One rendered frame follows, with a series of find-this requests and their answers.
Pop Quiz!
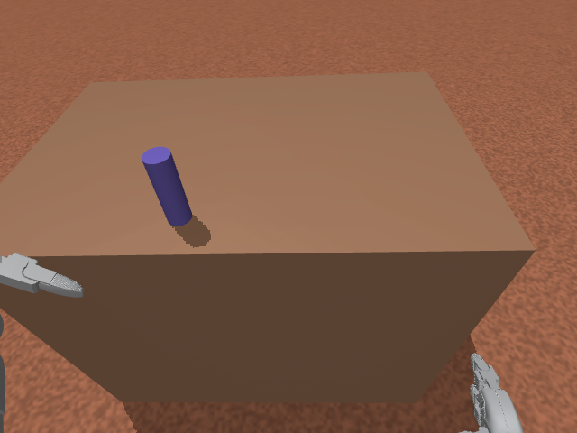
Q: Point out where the left robot hand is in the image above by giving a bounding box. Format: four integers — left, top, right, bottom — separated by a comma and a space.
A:
0, 253, 84, 298

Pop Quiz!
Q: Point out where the can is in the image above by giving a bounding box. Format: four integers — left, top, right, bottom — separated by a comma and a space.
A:
142, 147, 192, 226

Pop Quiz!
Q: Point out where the right robot hand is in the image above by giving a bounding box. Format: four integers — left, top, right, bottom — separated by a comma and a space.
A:
459, 353, 524, 433

